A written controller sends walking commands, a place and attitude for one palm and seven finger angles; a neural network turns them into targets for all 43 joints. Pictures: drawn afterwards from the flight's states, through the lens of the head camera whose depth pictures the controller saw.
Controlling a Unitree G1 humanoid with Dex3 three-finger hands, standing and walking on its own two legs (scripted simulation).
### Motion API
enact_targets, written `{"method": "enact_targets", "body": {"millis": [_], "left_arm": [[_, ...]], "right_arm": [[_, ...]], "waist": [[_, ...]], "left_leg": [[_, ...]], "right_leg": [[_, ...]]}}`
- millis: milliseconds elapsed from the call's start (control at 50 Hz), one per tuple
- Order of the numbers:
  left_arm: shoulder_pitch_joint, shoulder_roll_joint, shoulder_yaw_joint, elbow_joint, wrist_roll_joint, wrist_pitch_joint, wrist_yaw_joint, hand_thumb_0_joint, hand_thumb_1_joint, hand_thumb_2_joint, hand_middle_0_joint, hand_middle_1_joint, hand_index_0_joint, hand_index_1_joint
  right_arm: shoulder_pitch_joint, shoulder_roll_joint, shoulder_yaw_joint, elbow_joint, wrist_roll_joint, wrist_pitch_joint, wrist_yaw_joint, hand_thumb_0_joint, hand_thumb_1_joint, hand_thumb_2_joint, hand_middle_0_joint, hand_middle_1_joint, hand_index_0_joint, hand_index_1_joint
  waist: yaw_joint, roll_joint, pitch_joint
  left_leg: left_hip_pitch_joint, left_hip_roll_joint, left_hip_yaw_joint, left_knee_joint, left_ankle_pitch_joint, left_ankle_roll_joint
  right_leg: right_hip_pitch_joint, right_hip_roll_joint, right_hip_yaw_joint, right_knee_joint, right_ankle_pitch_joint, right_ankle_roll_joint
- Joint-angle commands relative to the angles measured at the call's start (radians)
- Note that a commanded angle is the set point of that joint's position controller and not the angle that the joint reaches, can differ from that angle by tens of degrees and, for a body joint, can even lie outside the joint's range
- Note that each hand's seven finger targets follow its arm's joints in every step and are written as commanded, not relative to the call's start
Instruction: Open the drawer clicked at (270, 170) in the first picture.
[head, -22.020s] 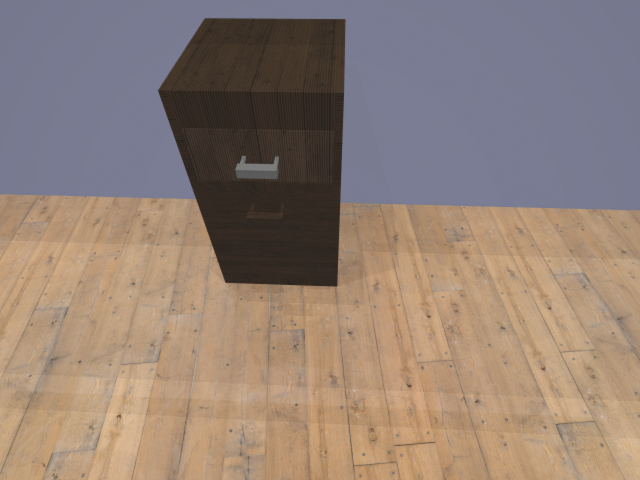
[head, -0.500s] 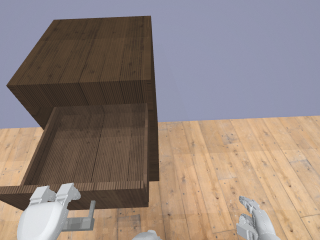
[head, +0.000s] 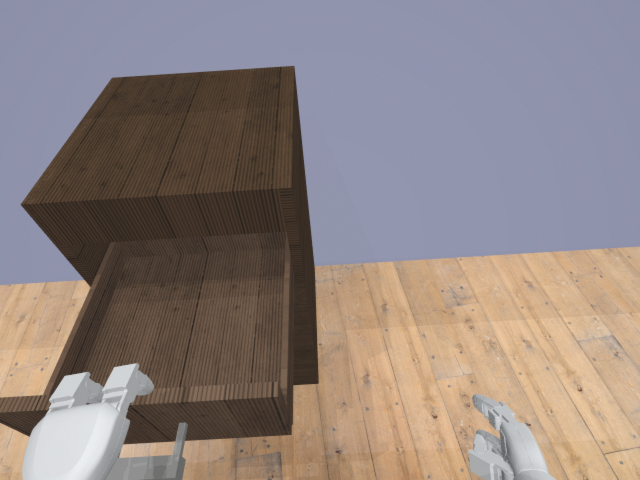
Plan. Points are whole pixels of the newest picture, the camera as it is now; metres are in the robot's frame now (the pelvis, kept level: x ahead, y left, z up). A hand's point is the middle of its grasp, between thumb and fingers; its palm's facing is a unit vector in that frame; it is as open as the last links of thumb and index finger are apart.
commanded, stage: lift the hand off the handle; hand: left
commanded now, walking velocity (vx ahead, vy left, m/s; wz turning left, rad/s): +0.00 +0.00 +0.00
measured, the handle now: (146, 451) +0.17 +0.28 -0.11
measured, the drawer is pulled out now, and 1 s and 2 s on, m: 0.29 0.29 0.29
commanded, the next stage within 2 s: draw the hand back to the body in 0.38 s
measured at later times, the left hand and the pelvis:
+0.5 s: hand (89, 451) +0.14 +0.27 +0.04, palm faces -0.04 -0.08 -1.00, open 13.9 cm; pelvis +0.01 -0.01 +0.01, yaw +0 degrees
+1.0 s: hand (71, 424) +0.15 +0.27 +0.08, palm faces +0.01 -0.10 -1.00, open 13.9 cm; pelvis +0.01 +0.00 +0.02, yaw +1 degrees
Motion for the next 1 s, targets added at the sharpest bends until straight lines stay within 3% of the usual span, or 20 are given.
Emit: {"method": "enact_targets", "body": {"millis": [0,80,160,260,340,420,440,500,520,580,660,700,780,800,820,880,900,920,940,980], "left_arm": [[0.03,0.142,0.118,-0.213,-0.031,-0.003,0.027,0.0,-0.5,0.3,-0.3,-1.2,-0.3,-1.2],[-0.003,0.173,0.144,-0.218,-0.054,-0.025,-0.002,0.0,-0.5,0.3,-0.3,-1.2,-0.3,-1.2],[-0.035,0.191,0.147,-0.241,-0.044,-0.049,-0.015,0.0,-0.5,0.3,-0.3,-1.2,-0.3,-1.2],[0.037,0.23,0.215,-0.241,-0.055,-0.052,-0.01,0.0,-0.5,0.3,-0.3,-1.2,-0.3,-1.2],[0.072,0.187,0.198,-0.188,-0.06,-0.045,-0.014,0.0,-0.5,0.3,-0.3,-1.2,-0.3,-1.2],[0.066,0.199,0.207,-0.193,-0.077,-0.042,-0.029,0.0,-0.5,0.3,-0.3,-1.2,-0.3,-1.2],[0.062,0.189,0.195,-0.187,-0.079,-0.046,-0.033,0.0,-0.5,0.3,-0.3,-1.2,-0.3,-1.2],[-0.015,0.226,0.202,-0.251,-0.073,-0.074,-0.036,0.0,-0.5,0.3,-0.3,-1.2,-0.3,-1.2],[-0.055,0.254,0.222,-0.289,-0.065,-0.087,-0.032,0.0,-0.5,0.3,-0.3,-1.2,-0.3,-1.2],[-0.055,0.258,0.231,-0.31,-0.064,-0.1,-0.026,0.0,-0.5,0.3,-0.3,-1.2,-0.3,-1.2],[0.022,0.243,0.242,-0.278,-0.081,-0.069,-0.031,0.0,-0.5,0.3,-0.3,-1.2,-0.3,-1.2],[0.072,0.221,0.231,-0.269,-0.094,-0.039,-0.046,0.0,-0.5,0.3,-0.3,-1.2,-0.3,-1.2],[0.09,0.243,0.246,-0.295,-0.127,0.01,-0.092,0.0,-0.5,0.3,-0.3,-1.2,-0.3,-1.2],[0.088,0.212,0.203,-0.31,-0.137,0.015,-0.107,0.0,-0.5,0.3,-0.3,-1.2,-0.3,-1.2],[0.052,0.25,0.228,-0.336,-0.129,0.014,-0.116,0.0,-0.5,0.3,-0.3,-1.2,-0.3,-1.2],[0.006,0.23,0.185,-0.413,-0.131,0.004,-0.138,0.0,-0.5,0.3,-0.3,-1.2,-0.3,-1.2],[-0.005,0.266,0.213,-0.405,-0.117,-0.005,-0.143,0.0,-0.5,0.3,-0.3,-1.2,-0.3,-1.2],[0.002,0.232,0.18,-0.437,-0.12,-0.01,-0.146,0.0,-0.5,0.3,-0.3,-1.2,-0.3,-1.2],[-0.029,0.27,0.207,-0.448,-0.106,-0.015,-0.146,0.0,-0.5,0.3,-0.3,-1.2,-0.3,-1.2],[-0.039,0.275,0.221,-0.46,-0.105,-0.014,-0.148,0.0,-0.5,0.3,-0.3,-1.2,-0.3,-1.2]], "right_arm": [[-0.129,-0.102,-0.045,-0.163,0.002,-0.059,-0.002,0.0,-0.9,-0.9,0.2,0.3,0.2,0.3],[-0.128,-0.108,-0.042,-0.151,-0.001,-0.065,-0.008,0.0,-0.9,-0.9,0.2,0.3,0.2,0.3],[-0.124,-0.108,-0.044,-0.145,-0.004,-0.067,-0.012,0.0,-0.9,-0.9,0.2,0.3,0.2,0.3],[-0.133,-0.102,-0.047,-0.147,-0.003,-0.064,-0.01,0.0,-0.9,-0.9,0.2,0.3,0.2,0.3],[-0.14,-0.101,-0.05,-0.141,0.004,-0.056,-0.002,0.0,-0.9,-0.9,0.2,0.3,0.2,0.3],[-0.144,-0.108,-0.05,-0.136,0.005,-0.055,-0.002,0.0,-0.9,-0.9,0.2,0.3,0.2,0.3],[-0.144,-0.104,-0.053,-0.136,0.005,-0.056,-0.007,0.0,-0.9,-0.9,0.2,0.3,0.2,0.3],[-0.135,-0.105,-0.051,-0.136,-0.001,-0.068,-0.018,0.0,-0.9,-0.9,0.2,0.3,0.2,0.3],[-0.133,-0.108,-0.049,-0.135,-0.008,-0.072,-0.017,0.0,-0.9,-0.9,0.2,0.3,0.2,0.3],[-0.129,-0.104,-0.047,-0.13,-0.012,-0.077,-0.018,0.0,-0.9,-0.9,0.2,0.3,0.2,0.3],[-0.139,-0.103,-0.052,-0.13,0.003,-0.069,-0.012,0.0,-0.9,-0.9,0.2,0.3,0.2,0.3],[-0.147,-0.097,-0.055,-0.133,0.011,-0.064,-0.004,0.0,-0.9,-0.9,0.2,0.3,0.2,0.3],[-0.172,-0.104,-0.045,-0.139,0.023,-0.053,-0.001,0.0,-0.9,-0.9,0.2,0.3,0.2,0.3],[-0.169,-0.1,-0.047,-0.144,0.026,-0.054,-0.005,0.0,-0.9,-0.9,0.2,0.3,0.2,0.3],[-0.168,-0.106,-0.042,-0.144,0.024,-0.056,-0.004,0.0,-0.9,-0.9,0.2,0.3,0.2,0.3],[-0.159,-0.1,-0.038,-0.17,0.021,-0.072,-0.013,0.0,-0.9,-0.9,0.2,0.3,0.2,0.3],[-0.149,-0.103,-0.038,-0.156,0.016,-0.074,-0.014,0.0,-0.9,-0.9,0.2,0.3,0.2,0.3],[-0.147,-0.099,-0.038,-0.169,0.016,-0.077,-0.017,0.0,-0.9,-0.9,0.2,0.3,0.2,0.3],[-0.135,-0.104,-0.034,-0.164,0.012,-0.077,-0.015,0.0,-0.9,-0.9,0.2,0.3,0.2,0.3],[-0.134,-0.101,-0.036,-0.168,0.013,-0.075,-0.018,0.0,-0.9,-0.9,0.2,0.3,0.2,0.3]], "waist": [[0.0,-0.028,-0.089],[-0.014,-0.072,-0.075],[-0.014,-0.029,-0.049],[0.013,-0.036,-0.073],[0.014,-0.05,-0.041],[0.008,-0.077,-0.078],[0.004,-0.086,-0.046],[-0.004,-0.025,-0.052],[-0.006,-0.027,-0.094],[-0.008,0.002,-0.075],[0.012,0.012,-0.055],[0.026,-0.022,-0.055],[0.029,-0.084,-0.08],[0.018,-0.083,-0.035],[0.02,-0.086,-0.06],[0.011,-0.02,-0.007],[0.017,-0.015,-0.006],[0.011,0.003,0.008],[0.013,0.002,-0.018],[0.014,-0.015,-0.006]], "left_leg": [[0.199,0.035,-0.066,-0.147,0.269,-0.011],[0.198,0.025,-0.063,-0.153,0.242,-0.001],[0.211,0.024,-0.064,-0.165,0.238,-0.004],[0.217,0.021,-0.059,-0.172,0.268,-0.005],[0.197,0.02,-0.053,-0.175,0.274,-0.008],[0.2,0.016,-0.046,-0.176,0.285,-0.004],[0.195,0.016,-0.046,-0.177,0.266,-0.001],[0.232,0.014,-0.049,-0.178,0.251,0.005],[0.26,0.014,-0.049,-0.17,0.268,0.005],[0.283,0.013,-0.059,-0.172,0.277,0.001],[0.263,0.023,-0.068,-0.201,0.313,-0.009],[0.259,0.028,-0.061,-0.21,0.339,-0.011],[0.267,0.029,-0.054,-0.236,0.367,-0.009],[0.259,0.032,-0.055,-0.245,0.35,-0.006],[0.276,0.035,-0.057,-0.251,0.355,-0.005],[0.317,0.041,-0.067,-0.273,0.32,-0.001],[0.331,0.042,-0.069,-0.273,0.321,-0.002],[0.343,0.045,-0.07,-0.274,0.325,-0.001],[0.363,0.048,-0.079,-0.273,0.332,-0.005],[0.372,0.049,-0.083,-0.281,0.321,-0.007]], "right_leg": [[0.008,-0.025,0.023,-0.163,0.258,-0.028],[0.022,-0.033,0.046,-0.197,0.267,-0.019],[0.017,-0.036,0.047,-0.207,0.252,-0.025],[0.068,-0.036,0.049,-0.212,0.299,-0.026],[0.064,-0.034,0.041,-0.209,0.327,-0.02],[0.098,-0.042,0.057,-0.22,0.376,-0.012],[0.089,-0.04,0.057,-0.23,0.358,-0.011],[0.075,-0.042,0.066,-0.241,0.311,-0.016],[0.07,-0.047,0.068,-0.244,0.314,-0.017],[0.053,-0.044,0.064,-0.248,0.292,-0.022],[0.083,-0.037,0.037,-0.238,0.315,-0.026],[0.115,-0.039,0.029,-0.236,0.357,-0.019],[0.182,-0.05,0.042,-0.263,0.426,-0.006],[0.176,-0.048,0.037,-0.271,0.406,-0.005],[0.175,-0.053,0.035,-0.277,0.393,-0.003],[0.14,-0.051,0.021,-0.305,0.291,-0.005],[0.128,-0.049,0.022,-0.313,0.277,-0.008],[0.125,-0.049,0.022,-0.317,0.274,-0.01],[0.115,-0.051,0.019,-0.318,0.259,-0.01],[0.119,-0.047,0.019,-0.324,0.245,-0.011]]}}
